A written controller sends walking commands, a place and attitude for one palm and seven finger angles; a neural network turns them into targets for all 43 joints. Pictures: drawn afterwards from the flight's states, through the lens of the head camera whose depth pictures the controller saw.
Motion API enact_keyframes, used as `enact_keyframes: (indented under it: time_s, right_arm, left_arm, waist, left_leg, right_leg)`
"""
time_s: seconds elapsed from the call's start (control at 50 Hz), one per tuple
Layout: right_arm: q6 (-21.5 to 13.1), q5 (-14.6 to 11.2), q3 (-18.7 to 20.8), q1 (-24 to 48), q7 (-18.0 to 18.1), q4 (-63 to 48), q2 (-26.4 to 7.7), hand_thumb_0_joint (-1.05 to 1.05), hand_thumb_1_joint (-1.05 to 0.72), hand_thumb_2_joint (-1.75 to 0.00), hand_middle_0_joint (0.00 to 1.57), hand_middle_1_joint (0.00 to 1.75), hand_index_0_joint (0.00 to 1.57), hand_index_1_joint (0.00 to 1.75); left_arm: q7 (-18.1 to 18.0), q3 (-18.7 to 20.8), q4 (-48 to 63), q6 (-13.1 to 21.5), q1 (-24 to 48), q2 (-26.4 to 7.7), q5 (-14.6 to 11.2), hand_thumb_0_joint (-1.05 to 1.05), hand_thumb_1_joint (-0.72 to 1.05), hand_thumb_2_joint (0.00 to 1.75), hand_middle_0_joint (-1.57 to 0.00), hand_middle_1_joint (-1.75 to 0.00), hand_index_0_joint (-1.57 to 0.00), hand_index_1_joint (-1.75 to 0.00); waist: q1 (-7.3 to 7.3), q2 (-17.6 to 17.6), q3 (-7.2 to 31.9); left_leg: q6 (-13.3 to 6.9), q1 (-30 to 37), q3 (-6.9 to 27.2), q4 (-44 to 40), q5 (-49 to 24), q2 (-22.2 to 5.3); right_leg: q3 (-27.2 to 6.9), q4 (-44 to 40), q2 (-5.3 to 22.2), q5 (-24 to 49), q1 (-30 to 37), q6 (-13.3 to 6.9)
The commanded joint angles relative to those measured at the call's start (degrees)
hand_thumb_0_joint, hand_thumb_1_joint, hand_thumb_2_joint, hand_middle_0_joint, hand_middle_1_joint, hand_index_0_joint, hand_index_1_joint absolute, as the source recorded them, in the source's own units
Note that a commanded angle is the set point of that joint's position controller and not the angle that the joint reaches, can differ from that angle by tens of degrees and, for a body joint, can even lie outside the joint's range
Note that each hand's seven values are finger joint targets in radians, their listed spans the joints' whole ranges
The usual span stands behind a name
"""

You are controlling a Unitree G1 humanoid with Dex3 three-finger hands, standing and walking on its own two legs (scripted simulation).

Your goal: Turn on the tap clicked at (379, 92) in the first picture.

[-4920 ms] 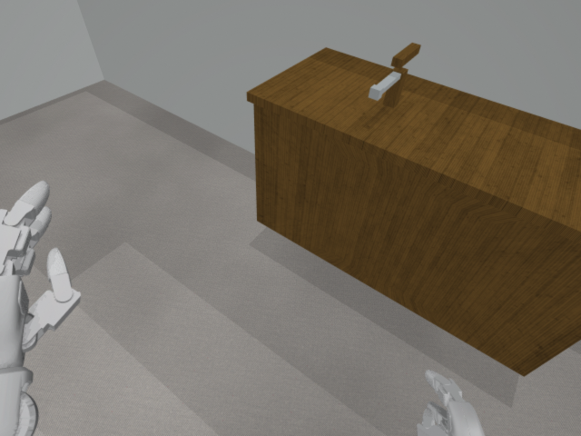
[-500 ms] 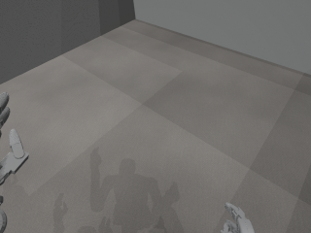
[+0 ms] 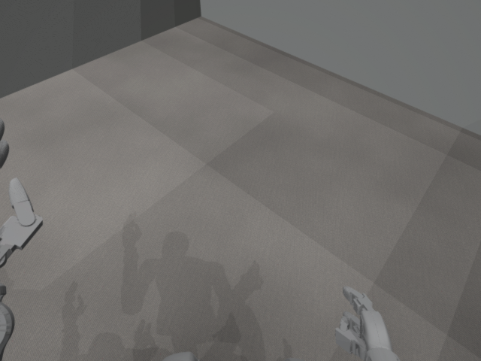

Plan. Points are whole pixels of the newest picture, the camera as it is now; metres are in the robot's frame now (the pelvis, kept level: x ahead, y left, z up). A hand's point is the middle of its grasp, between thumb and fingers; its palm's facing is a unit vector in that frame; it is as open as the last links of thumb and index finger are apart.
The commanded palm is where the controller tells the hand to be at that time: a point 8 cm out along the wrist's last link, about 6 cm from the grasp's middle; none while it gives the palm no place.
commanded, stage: turn to face it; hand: left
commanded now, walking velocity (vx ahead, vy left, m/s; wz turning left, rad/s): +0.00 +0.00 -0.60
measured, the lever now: out of the picture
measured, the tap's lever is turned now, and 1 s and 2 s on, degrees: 0 0 0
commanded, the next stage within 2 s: none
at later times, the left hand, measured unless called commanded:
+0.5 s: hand (191, 193) +0.28 +0.09 +0.19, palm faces +0.12 -0.86 -0.49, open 7.4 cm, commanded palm +0.22 +0.17 +0.19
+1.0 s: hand (209, 210) +0.25 +0.07 +0.20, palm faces -0.05 -0.93 -0.37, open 7.4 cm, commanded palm +0.22 +0.12 +0.19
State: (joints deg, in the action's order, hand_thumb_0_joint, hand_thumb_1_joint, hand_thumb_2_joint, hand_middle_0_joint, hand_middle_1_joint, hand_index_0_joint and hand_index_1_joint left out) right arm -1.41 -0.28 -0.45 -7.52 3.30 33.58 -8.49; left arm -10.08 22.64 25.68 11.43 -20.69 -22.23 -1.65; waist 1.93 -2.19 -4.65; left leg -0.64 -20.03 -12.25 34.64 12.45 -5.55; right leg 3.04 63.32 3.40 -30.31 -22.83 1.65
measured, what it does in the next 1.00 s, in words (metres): steps on the spot, turning right: right foot, then left foot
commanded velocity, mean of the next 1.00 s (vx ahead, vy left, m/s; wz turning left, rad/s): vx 0.00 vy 0.00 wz -0.60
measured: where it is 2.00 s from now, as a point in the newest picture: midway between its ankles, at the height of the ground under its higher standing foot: outside the picture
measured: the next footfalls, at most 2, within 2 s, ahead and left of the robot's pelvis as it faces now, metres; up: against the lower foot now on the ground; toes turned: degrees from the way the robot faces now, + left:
right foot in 0.20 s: +0.07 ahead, -0.14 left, +0.00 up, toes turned -15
left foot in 0.78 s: +0.05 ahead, +0.09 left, +0.00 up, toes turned -21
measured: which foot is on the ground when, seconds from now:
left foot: down 0.00-0.22, up 0.24-0.76, down 0.78-1.00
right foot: up 0.00-0.18, down 0.20-0.78, up 0.80-1.00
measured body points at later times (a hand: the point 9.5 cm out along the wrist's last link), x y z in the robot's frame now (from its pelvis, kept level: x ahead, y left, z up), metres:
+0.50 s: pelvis +0.00 -0.06 +0.01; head +0.05 -0.10 +0.46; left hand +0.26 +0.14 +0.21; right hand +0.09 -0.37 -0.09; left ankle +0.01 +0.10 -0.62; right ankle +0.04 -0.13 -0.72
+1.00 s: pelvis -0.06 -0.02 +0.01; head -0.04 -0.03 +0.46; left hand +0.24 +0.12 +0.22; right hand -0.01 -0.27 -0.08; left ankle +0.01 +0.10 -0.72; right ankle -0.11 -0.13 -0.67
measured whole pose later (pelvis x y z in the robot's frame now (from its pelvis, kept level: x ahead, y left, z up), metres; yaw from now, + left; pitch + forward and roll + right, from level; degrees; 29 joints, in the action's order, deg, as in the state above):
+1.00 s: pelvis -0.06 -0.02 +0.01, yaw -33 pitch -1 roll -1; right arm -0.4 -0.7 -2.6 -12.3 -0.7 31.3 -7.3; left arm -8.4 19.1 29.9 9.9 -21.8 -18.6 -0.7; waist 4.5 1.7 -3.7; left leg 3.0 -12.8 -9.6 31.5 16.6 -9.4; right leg 3.1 54.4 1.0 -23.9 -26.1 3.9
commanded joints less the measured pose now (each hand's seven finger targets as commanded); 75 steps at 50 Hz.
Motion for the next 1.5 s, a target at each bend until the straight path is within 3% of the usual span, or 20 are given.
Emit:
enact_keyframes:
  time_s: [0.0, 0.16, 0.18, 0.2, 0.22, 0.26, 0.32, 0.4, 0.62, 0.7, 0.74, 0.76, 0.78, 0.86, 1.04, 1.08, 1.12, 1.16, 1.26, 1.48]
  right_arm:
    - [-5.41, 0.01, 3.46, 1.32, -1.12, -8.79, -9.68, 0.0, -0.9, -0.9, 0.2, 0.3, 0.2, 0.3]
    - [-6.32, -0.51, 3.66, -0.88, -2.79, -9.94, -8.89, 0.0, -0.9, -0.9, 0.2, 0.3, 0.2, 0.3]
    - [-5.97, -0.59, 3.63, -1.9, -2.68, -9.59, -8.54, 0.0, -0.9, -0.9, 0.2, 0.3, 0.2, 0.3]
    - [-5.69, -0.61, 3.13, -1.33, -2.39, -10.22, -6.95, 0.0, -0.9, -0.9, 0.2, 0.3, 0.2, 0.3]
    - [-5.8, -0.28, 2.29, 1.46, -2.1, -10.85, -6.61, 0.0, -0.9, -0.9, 0.2, 0.3, 0.2, 0.3]
    - [-4.63, -0.84, 2.49, 2.97, -2.06, -9.94, -7.08, 0.0, -0.9, -0.9, 0.2, 0.3, 0.2, 0.3]
    - [-2.17, -0.44, 1.48, 2.89, -2.11, -8.55, -7.06, 0.0, -0.9, -0.9, 0.2, 0.3, 0.2, 0.3]
    - [-1.38, -0.32, 3.35, 3.78, -1.68, -8.97, -9.52, 0.0, -0.9, -0.9, 0.2, 0.3, 0.2, 0.3]
    - [1.23, -0.94, 3.82, 2.0, -2.57, -11.12, -10.5, 0.0, -0.9, -0.9, 0.2, 0.3, 0.2, 0.3]
    - [2.43, -0.81, 3.15, 0.17, -2.47, -11.59, -10.65, 0.0, -0.9, -0.9, 0.2, 0.3, 0.2, 0.3]
    - [2.2, -0.07, 3.31, 0.08, -1.8, -12.11, -11.45, 0.0, -0.9, -0.9, 0.2, 0.3, 0.2, 0.3]
    - [1.89, 0.18, 3.49, 1.55, -1.4, -12.92, -12.23, 0.0, -0.9, -0.9, 0.2, 0.3, 0.2, 0.3]
    - [1.11, -0.02, 3.28, 1.2, -1.26, -13.17, -10.52, 0.0, -0.9, -0.9, 0.2, 0.3, 0.2, 0.3]
    - [-0.55, -0.44, 3.17, 1.89, -2.52, -11.3, -9.42, 0.0, -0.9, -0.9, 0.2, 0.3, 0.2, 0.3]
    - [-3.91, -0.39, 3.7, -2.41, -3.79, -10.4, -10.84, 0.0, -0.9, -0.9, 0.2, 0.3, 0.2, 0.3]
    - [-3.58, -1.13, 3.65, -3.41, -4.53, -10.7, -10.09, 0.0, -0.9, -0.9, 0.2, 0.3, 0.2, 0.3]
    - [-3.07, -0.78, 2.21, 0.33, -3.88, -12.49, -7.64, 0.0, -0.9, -0.9, 0.2, 0.3, 0.2, 0.3]
    - [-1.69, -1.96, 3.49, 1.57, -3.66, -12.09, -8.59, 0.0, -0.9, -0.9, 0.2, 0.3, 0.2, 0.3]
    - [1.67, -0.89, 2.6, 4.15, -2.97, -10.01, -7.09, 0.0, -0.9, -0.9, 0.2, 0.3, 0.2, 0.3]
    - [1.83, -0.93, 3.74, 1.95, -2.1, -11.55, -10.64, 0.0, -0.9, -0.9, 0.2, 0.3, 0.2, 0.3]
  left_arm:
    - [0.71, 2.91, 24.93, 4.92, 4.74, -8.73, 0.22, 0.0, 0.9, 0.9, -0.2, -0.3, -0.2, -0.3]
    - [1.5, 7.01, 12.95, 3.08, -3.98, -7.55, -1.02, 0.0, 0.9, 0.9, -0.2, -0.3, -0.2, -0.3]
    - [1.59, 6.66, 12.26, 2.99, -1.69, -8.5, -0.76, 0.0, 0.9, 0.9, -0.2, -0.3, -0.2, -0.3]
    - [1.33, 7.72, 10.89, 2.9, -0.53, -10.75, -0.45, 0.0, 0.9, 0.9, -0.2, -0.3, -0.2, -0.3]
    - [0.86, 9.4, 9.69, 2.16, -0.41, -11.46, -1.22, 0.0, 0.9, 0.9, -0.2, -0.3, -0.2, -0.3]
    - [0.93, 8.14, 10.83, 1.2, -1.38, -10.27, -1.88, 0.0, 0.9, 0.9, -0.2, -0.3, -0.2, -0.3]
    - [0.16, 7.62, 13.91, 2.72, -5.26, -9.31, -1.63, 0.0, 0.9, 0.9, -0.2, -0.3, -0.2, -0.3]
    - [-0.61, 7.94, 20.43, 4.0, -5.92, -11.39, -1.9, 0.0, 0.9, 0.9, -0.2, -0.3, -0.2, -0.3]
    - [0.28, 8.71, 14.67, 2.54, -9.57, -9.99, -2.21, 0.0, 0.9, 0.9, -0.2, -0.3, -0.2, -0.3]
    - [1.08, 5.47, 14.75, 1.81, -5.36, -8.76, -1.39, 0.0, 0.9, 0.9, -0.2, -0.3, -0.2, -0.3]
    - [1.56, 4.37, 16.52, 2.62, -1.61, -8.47, -1.2, 0.0, 0.9, 0.9, -0.2, -0.3, -0.2, -0.3]
    - [1.79, 4.6, 19.71, 3.05, 1.01, -9.1, -0.73, 0.0, 0.9, 0.9, -0.2, -0.3, -0.2, -0.3]
    - [1.54, 5.06, 20.91, 3.31, 3.06, -10.34, 0.64, 0.0, 0.9, 0.9, -0.2, -0.3, -0.2, -0.3]
    - [2.07, 1.08, 22.33, 2.88, 9.24, -7.2, 1.04, 0.0, 0.9, 0.9, -0.2, -0.3, -0.2, -0.3]
    - [1.8, 3.29, 14.58, 2.25, 2.62, -7.74, 0.11, 0.0, 0.9, 0.9, -0.2, -0.3, -0.2, -0.3]
    - [1.88, 4.61, 16.54, 2.44, -0.45, -8.98, 0.14, 0.0, 0.9, 0.9, -0.2, -0.3, -0.2, -0.3]
    - [0.64, 11.52, 17.29, 3.55, -4.56, -15.95, -0.31, 0.0, 0.9, 0.9, -0.2, -0.3, -0.2, -0.3]
    - [0.98, 12.75, 18.7, 2.26, -9.71, -15.73, -2.26, 0.0, 0.9, 0.9, -0.2, -0.3, -0.2, -0.3]
    - [0.02, 13.34, 20.44, 3.75, -14.38, -12.28, -3.02, 0.0, 0.9, 0.9, -0.2, -0.3, -0.2, -0.3]
    - [0.04, 6.06, 18.51, 1.37, -6.6, -9.65, -1.36, 0.0, 0.9, 0.9, -0.2, -0.3, -0.2, -0.3]
  waist:
    - [-0.62, 19.73, 10.62]
    - [-0.25, 10.2, 10.9]
    - [-1.04, 2.61, 10.05]
    - [-1.03, -12.56, 9.4]
    - [-0.02, -19.19, 10.69]
    - [-0.8, -13.41, 12.09]
    - [-1.12, -4.62, 15.98]
    - [-0.8, -0.61, 16.79]
    - [0.31, -5.19, 14.76]
    - [-0.72, -4.56, 13.6]
    - [-1.1, 3.08, 10.07]
    - [-0.43, 14.8, 7.73]
    - [0.24, 17.21, 7.67]
    - [-0.1, 16.81, 2.59]
    - [-1.39, 17.1, 7.98]
    - [-1.46, 10.47, 12.62]
    - [0.21, -12.53, 15.4]
    - [-0.17, -10.14, 18.17]
    - [-1.66, -1.32, 16.08]
    - [-0.1, -4.76, 11.87]
  left_leg:
    - [-6.35, 7.8, 7.14, -15.05, -15.57, -16.64]
    - [0.27, 3.78, 0.32, -1.69, 0.75, -14.94]
    - [1.93, 2.25, -0.35, 6.89, 4.25, -11.17]
    - [4.48, -6.71, -0.98, 18.42, 17.95, -3.81]
    - [5.51, -14.2, 4.86, 30.13, 25.92, 0.68]
    - [5.87, -16.34, 12.44, 39.3, 18.97, -0.8]
    - [6.66, -19.39, 12.5, 41.3, 12.3, 0.18]
    - [6.21, -17.4, 13.08, 37.23, 10.33, 1.14]
    - [4.56, -3.78, 11.42, 9.28, 13.54, 3.02]
    - [2.68, 9.51, 9.94, -5.84, 10.13, 3.15]
    - [-1.44, 16.54, 15.86, -15.73, 12.27, -4.41]
    - [-5.12, 16.0, 24.66, -19.83, 9.05, -14.92]
    - [-8.52, 12.5, 26.39, -20.57, 1.1, -21.07]
    - [-6.03, 2.81, 9.26, -18.62, 1.98, -17.19]
    - [-0.18, 11.24, 3.59, -5.87, -18.65, -14.85]
    - [2.14, 8.33, 1.72, 6.23, -14.68, -11.53]
    - [6.04, -16.35, 3.99, 28.75, 25.64, 0.13]
    - [5.9, -17.66, 14.55, 37.97, 20.41, -1.96]
    - [6.97, -17.33, 12.72, 33.5, 11.62, -1.19]
    - [4.06, 1.79, 11.07, 3.2, 10.8, 2.4]
  right_leg:
    - [0.49, -7.43, 2.79, 6.01, -1.63, 0.96]
    - [5.9, -28.7, -1.44, 15.03, 8.57, 1.51]
    - [-0.01, -34.6, 1.41, 21.96, 9.08, -0.47]
    - [-15.84, -38.93, 9.61, 40.96, 12.77, -5.26]
    - [-27.96, -41.82, 16.78, 53.2, 14.68, -10.02]
    - [-27.65, -40.56, 16.0, 51.87, 17.33, -9.99]
    - [-17.01, -36.56, 11.87, 57.13, 25.7, -10.09]
    - [-18.2, -38.4, 11.36, 54.75, 25.22, -9.57]
    - [-26.69, -45.11, 9.01, 27.23, 12.54, -11.28]
    - [-25.38, -45.76, 5.22, 14.45, 2.24, -7.09]
    - [-21.27, -37.76, -1.63, 7.51, -8.57, -3.06]
    - [-13.74, -22.91, -6.77, 4.47, -13.3, -1.12]
    - [-7.18, -6.47, -6.7, 3.61, -13.36, 0.46]
    - [-3.09, 4.82, -1.49, 7.47, -10.12, 1.93]
    - [6.92, -30.98, -5.06, 10.99, 6.99, 2.1]
    - [2.72, -40.88, -1.31, 24.18, 16.52, -0.31]
    - [-21.94, -36.86, 15.16, 73.14, 30.38, -10.19]
    - [-22.17, -36.0, 15.52, 65.91, 28.25, -10.11]
    - [-15.8, -37.87, 11.08, 56.16, 26.01, -10.89]
    - [-25.97, -42.83, 7.99, 29.12, 9.06, -11.01]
